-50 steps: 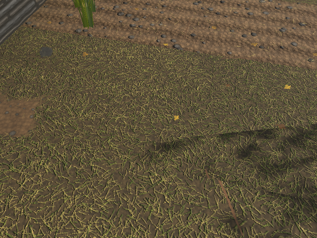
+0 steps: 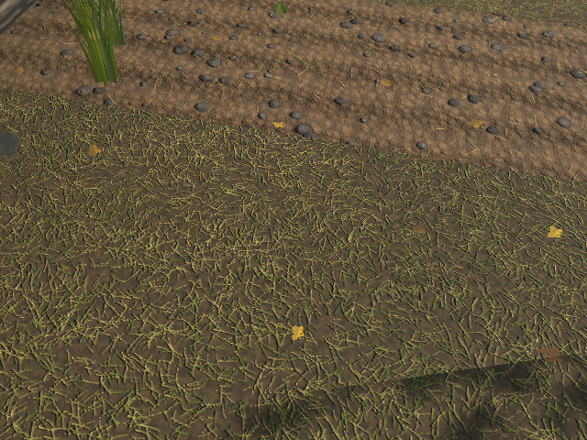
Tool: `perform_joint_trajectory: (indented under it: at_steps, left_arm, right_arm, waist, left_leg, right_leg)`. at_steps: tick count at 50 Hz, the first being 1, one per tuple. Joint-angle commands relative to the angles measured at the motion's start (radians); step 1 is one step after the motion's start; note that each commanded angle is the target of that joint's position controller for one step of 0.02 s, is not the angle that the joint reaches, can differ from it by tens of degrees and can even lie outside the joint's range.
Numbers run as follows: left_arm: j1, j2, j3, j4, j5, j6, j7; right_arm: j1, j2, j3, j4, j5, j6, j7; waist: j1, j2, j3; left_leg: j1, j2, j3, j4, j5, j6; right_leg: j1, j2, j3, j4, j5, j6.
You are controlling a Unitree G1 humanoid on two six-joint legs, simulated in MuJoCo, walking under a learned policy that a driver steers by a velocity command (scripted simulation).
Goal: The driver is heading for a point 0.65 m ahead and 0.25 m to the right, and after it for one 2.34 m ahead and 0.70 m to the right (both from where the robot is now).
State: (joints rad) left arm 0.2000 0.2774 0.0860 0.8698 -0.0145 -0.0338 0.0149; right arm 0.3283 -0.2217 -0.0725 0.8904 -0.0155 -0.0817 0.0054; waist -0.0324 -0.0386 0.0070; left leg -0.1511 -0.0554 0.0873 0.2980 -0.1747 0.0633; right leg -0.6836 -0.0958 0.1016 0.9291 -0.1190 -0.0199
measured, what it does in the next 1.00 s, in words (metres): goes down, turning right: right foot, then left foot 0.15 m lower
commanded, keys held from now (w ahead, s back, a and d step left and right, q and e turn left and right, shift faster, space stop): w+e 0.74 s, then e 0.26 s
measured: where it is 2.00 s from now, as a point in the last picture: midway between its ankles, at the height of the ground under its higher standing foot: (368, 405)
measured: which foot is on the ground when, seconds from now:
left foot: down 0.00-0.26, up 0.28-0.68, down 0.70-1.00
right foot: up 0.00-0.22, down 0.24-0.72, up 0.74-1.00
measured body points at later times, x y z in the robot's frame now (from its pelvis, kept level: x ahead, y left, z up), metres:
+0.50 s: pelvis +0.27 -0.09 -0.02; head +0.29 -0.11 +0.42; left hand +0.34 +0.16 -0.15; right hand +0.43 -0.39 -0.09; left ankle +0.43 +0.03 -0.71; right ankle +0.17 -0.16 -0.75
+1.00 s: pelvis +0.55 -0.14 -0.16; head +0.59 -0.16 +0.29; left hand +0.83 -0.01 -0.25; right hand +0.43 -0.39 -0.28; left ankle +0.57 -0.05 -0.89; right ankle +0.59 -0.33 -0.83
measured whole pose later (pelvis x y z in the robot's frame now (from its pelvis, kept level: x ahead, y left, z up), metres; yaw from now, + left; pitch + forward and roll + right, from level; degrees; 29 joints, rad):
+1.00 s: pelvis +0.55 -0.14 -0.16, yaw -34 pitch +2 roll +2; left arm 0.17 0.27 0.08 0.64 -0.01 -0.02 0.02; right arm 0.30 -0.25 -0.06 0.87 -0.01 -0.06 -0.02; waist -0.04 -0.05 0.05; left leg -0.19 -0.05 0.11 0.41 -0.26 0.06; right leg -0.73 -0.04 0.06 0.88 -0.06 0.03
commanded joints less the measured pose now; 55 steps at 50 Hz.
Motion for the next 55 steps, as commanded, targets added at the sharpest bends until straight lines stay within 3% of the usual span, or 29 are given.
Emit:
perform_joint_trajectory:
  at_steps: [1, 3, 9, 11, 12, 13, 14, 15, 16, 17, 19, 21, 22, 23, 26, 31, 33, 35, 36, 37, 38, 39, 40, 42, 43, 45, 48, 51, 55]
  left_arm:
    - [-0.019, 0.012, 0.000, -0.065, 0.013, -0.011, -0.014]
    - [0.044, 0.035, 0.013, -0.031, 0.011, -0.010, -0.029]
    - [-0.112, 0.056, 0.018, -0.137, 0.017, 0.002, -0.059]
    - [0.033, 0.081, 0.034, -0.122, 0.009, 0.007, -0.074]
    - [0.241, 0.132, 0.062, -0.066, 0.005, 0.009, -0.075]
    - [0.440, 0.214, 0.093, -0.007, 0.002, 0.007, -0.058]
    - [0.317, 0.265, 0.089, -0.032, -0.019, 0.009, -0.047]
    - [0.281, 0.192, 0.042, -0.101, -0.024, -0.021, -0.061]
    - [0.278, 0.121, 0.030, -0.091, -0.010, -0.035, -0.074]
    - [0.206, 0.121, 0.026, -0.109, -0.015, -0.047, -0.077]
    - [0.097, 0.114, 0.017, -0.161, -0.014, -0.054, -0.055]
    - [0.087, 0.136, 0.019, -0.162, -0.018, -0.046, -0.017]
    - [0.101, 0.158, 0.027, -0.165, 0.007, -0.044, -0.001]
    - [0.200, 0.124, 0.019, -0.137, -0.002, -0.053, 0.025]
    - [0.257, 0.086, 0.010, -0.110, -0.017, -0.036, 0.045]
    - [0.314, 0.022, 0.001, -0.085, -0.035, -0.007, 0.044]
    - [0.290, 0.023, 0.003, -0.096, -0.041, 0.009, 0.056]
    - [0.255, 0.035, 0.009, -0.105, -0.020, 0.022, 0.039]
    - [0.313, -0.051, -0.010, -0.105, -0.016, 0.004, 0.013]
    - [0.484, -0.028, -0.023, -0.122, -0.057, -0.015, 0.002]
    - [0.480, 0.015, -0.026, -0.119, -0.050, -0.026, 0.001]
    - [0.410, 0.039, -0.029, -0.180, -0.080, -0.028, 0.004]
    - [0.279, 0.090, -0.010, -0.196, -0.049, -0.006, 0.035]
    - [0.176, 0.138, 0.020, -0.202, -0.011, 0.034, 0.051]
    - [0.173, 0.098, 0.021, -0.215, -0.001, 0.041, 0.050]
    - [0.097, 0.033, 0.012, -0.259, 0.008, 0.018, 0.038]
    - [0.066, -0.029, -0.011, -0.266, -0.001, -0.003, -0.004]
    - [-0.019, -0.006, -0.010, -0.304, 0.008, 0.015, -0.030]
    - [-0.057, 0.042, 0.009, -0.347, 0.011, 0.034, -0.054]
  right_arm:
    - [-0.071, -0.149, -0.031, -0.051, -0.002, -0.024, -0.019]
    - [-0.044, -0.159, -0.034, -0.035, -0.019, -0.031, -0.017]
    - [0.015, -0.160, -0.043, -0.010, 0.015, -0.009, -0.027]
    - [-0.084, -0.194, -0.050, -0.045, 0.026, -0.003, -0.030]
    - [-0.153, -0.213, -0.052, -0.071, 0.042, -0.009, -0.028]
    - [-0.231, -0.212, -0.052, -0.105, 0.052, -0.035, -0.016]
    - [-0.084, -0.088, -0.027, -0.122, 0.036, -0.064, 0.007]
    - [-0.068, -0.120, -0.023, -0.146, 0.034, -0.100, 0.023]
    - [-0.198, -0.144, -0.033, -0.193, 0.077, -0.098, 0.021]
    - [-0.238, -0.137, -0.030, -0.218, 0.071, -0.084, 0.010]
    - [-0.204, -0.127, -0.028, -0.214, 0.024, -0.047, -0.008]
    - [-0.310, -0.102, -0.012, -0.257, 0.006, -0.038, -0.002]
    - [-0.288, -0.088, -0.005, -0.239, -0.013, -0.048, 0.014]
    - [-0.357, -0.129, -0.018, -0.249, -0.005, -0.067, 0.033]
    - [-0.456, -0.048, 0.016, -0.284, -0.028, -0.080, 0.074]
    - [-0.457, -0.065, 0.014, -0.340, 0.011, -0.059, 0.068]
    - [-0.385, -0.080, 0.003, -0.309, 0.021, -0.066, 0.052]
    - [-0.040, -0.107, -0.028, -0.204, 0.019, -0.065, 0.041]
    - [0.131, -0.129, -0.027, -0.167, -0.005, -0.066, 0.050]
    - [0.175, -0.195, -0.041, -0.135, 0.010, -0.061, 0.051]
    - [0.145, -0.196, -0.045, -0.165, 0.009, -0.035, 0.054]
    - [0.092, -0.286, -0.073, -0.118, 0.022, -0.020, 0.048]
    - [-0.019, -0.173, -0.034, -0.169, 0.001, -0.013, 0.036]
    - [-0.167, -0.088, 0.002, -0.182, -0.004, -0.028, 0.017]
    - [-0.209, -0.099, 0.002, -0.169, 0.010, -0.025, 0.011]
    - [-0.208, -0.132, -0.006, -0.147, -0.009, -0.019, -0.008]
    - [-0.157, -0.170, -0.013, -0.114, 0.002, 0.002, -0.033]
    - [-0.144, -0.191, -0.021, -0.100, 0.034, 0.028, -0.038]
    - [-0.129, -0.226, -0.037, -0.103, 0.045, 0.062, -0.032]
  waist:
    - [0.034, 0.095, -0.009]
    - [0.042, 0.106, -0.051]
    - [-0.011, 0.104, 0.065]
    - [0.087, 0.143, -0.002]
    - [0.194, 0.132, -0.086]
    - [0.310, -0.007, -0.107]
    - [0.143, -0.327, -0.086]
    - [0.114, -0.281, -0.179]
    - [0.125, -0.159, -0.106]
    - [0.075, -0.001, -0.034]
    - [0.008, 0.073, -0.034]
    - [0.010, 0.093, 0.015]
    - [0.015, 0.055, -0.036]
    - [0.059, 0.041, -0.020]
    - [0.122, 0.043, -0.016]
    - [0.124, -0.050, 0.018]
    - [0.101, -0.041, 0.028]
    - [-0.052, -0.018, -0.083]
    - [-0.089, 0.141, -0.233]
    - [-0.024, 0.361, -0.349]
    - [-0.031, 0.350, -0.368]
    - [0.012, 0.362, -0.365]
    - [0.022, 0.074, -0.261]
    - [0.080, 0.012, -0.057]
    - [0.114, 0.055, 0.033]
    - [0.086, 0.143, 0.030]
    - [0.059, 0.165, -0.095]
    - [0.029, 0.116, -0.089]
    - [0.020, 0.114, -0.063]
  left_leg:
    - [-0.076, 0.244, -0.061, -0.143, 0.281, 0.111]
    - [-0.085, 0.280, -0.034, -0.091, 0.276, 0.122]
    - [0.168, 0.369, -0.028, 0.083, 0.483, 0.099]
    - [0.057, 0.339, 0.051, 0.267, 0.796, 0.067]
    - [-0.067, 0.295, 0.075, 0.494, 0.846, 0.049]
    - [-0.297, 0.208, 0.089, 0.883, 0.578, -0.005]
    - [-0.616, 0.030, 0.037, 1.273, -0.379, -0.052]
    - [-0.725, 0.036, -0.163, 1.274, -0.454, -0.017]
    - [-0.811, 0.047, -0.188, 1.220, -0.366, 0.001]
    - [-0.821, 0.084, -0.198, 1.133, -0.325, 0.001]
    - [-0.677, 0.135, -0.200, 0.975, -0.264, -0.013]
    - [-0.534, 0.129, -0.148, 0.672, -0.177, -0.031]
    - [-0.456, 0.108, -0.125, 0.663, 0.062, -0.024]
    - [-0.570, 0.108, -0.163, 0.530, 0.274, -0.012]
    - [-0.319, 0.012, -0.100, 0.190, 0.695, 0.001]
    - [-0.232, 0.039, -0.167, 0.085, 0.639, -0.020]
    - [-0.208, 0.099, -0.205, -0.086, 0.671, -0.046]
    - [0.217, 0.185, -0.218, -0.006, 0.697, -0.040]
    - [0.623, 0.288, -0.270, 0.329, 0.951, -0.008]
    - [0.801, 0.445, -0.497, 0.431, 0.991, 0.081]
    - [0.749, 0.472, -0.529, 0.400, 0.966, 0.129]
    - [0.659, 0.582, -0.775, 0.213, 0.397, 0.295]
    - [0.425, 0.563, -0.755, 0.070, 0.232, 0.291]
    - [0.005, 0.480, -0.559, 0.076, 0.451, 0.236]
    - [-0.158, 0.354, -0.350, 0.043, 0.483, 0.152]
    - [-0.254, 0.236, -0.145, -0.015, 0.574, 0.112]
    - [-0.091, 0.270, -0.102, 0.006, 0.738, 0.126]
    - [0.019, 0.303, -0.076, 0.028, 0.683, 0.108]
    - [0.073, 0.313, -0.048, 0.147, 0.663, 0.086]
  right_leg:
    - [0.100, 0.009, -0.015, -0.133, 0.216, -0.002]
    - [0.195, 0.021, -0.046, -0.001, 0.327, 0.000]
    - [-0.048, 0.026, -0.093, -0.003, -0.008, -0.058]
    - [0.234, 0.086, -0.187, -0.062, -0.128, -0.093]
    - [0.522, 0.146, -0.231, -0.125, -0.060, -0.115]
    - [0.770, 0.128, -0.168, -0.275, 0.101, -0.174]
    - [0.870, -0.071, 0.285, -0.427, 0.150, -0.317]
    - [0.882, -0.165, 0.583, -0.542, 0.181, -0.423]
    - [0.829, -0.179, 0.618, -0.588, 0.065, -0.406]
    - [0.727, -0.177, 0.585, -0.534, 0.054, -0.372]
    - [0.519, -0.160, 0.473, -0.508, 0.133, -0.342]
    - [0.341, -0.080, 0.318, -0.557, 0.135, -0.283]
    - [0.335, -0.047, 0.263, -0.501, 0.219, -0.268]
    - [0.428, -0.007, 0.241, -0.454, 0.090, -0.241]
    - [0.272, 0.105, 0.155, -0.427, -0.192, -0.174]
    - [0.353, 0.103, 0.256, -0.202, -0.352, -0.135]
    - [0.478, 0.130, 0.265, -0.020, -0.302, -0.114]
    - [0.280, 0.177, 0.171, 0.370, -0.302, -0.072]
    - [-0.060, 0.255, 0.164, 0.697, -0.707, -0.044]
    - [-0.278, 0.198, 0.206, 0.918, -0.686, -0.014]
    - [-0.332, 0.149, 0.184, 0.988, -0.662, 0.016]
    - [-0.447, 0.130, 0.116, 1.052, -0.553, 0.041]
    - [-0.387, 0.086, 0.039, 1.049, -0.427, 0.051]
    - [-0.221, 0.035, 0.095, 0.796, -0.287, 0.036]
    - [-0.131, 0.023, 0.099, 0.539, -0.226, 0.045]
    - [0.025, 0.044, -0.012, 0.193, -0.034, 0.065]
    - [0.129, 0.056, -0.044, -0.071, 0.129, 0.062]
    - [0.126, 0.062, -0.062, -0.204, 0.138, 0.030]
    - [0.182, 0.101, -0.114, -0.312, -0.030, -0.033]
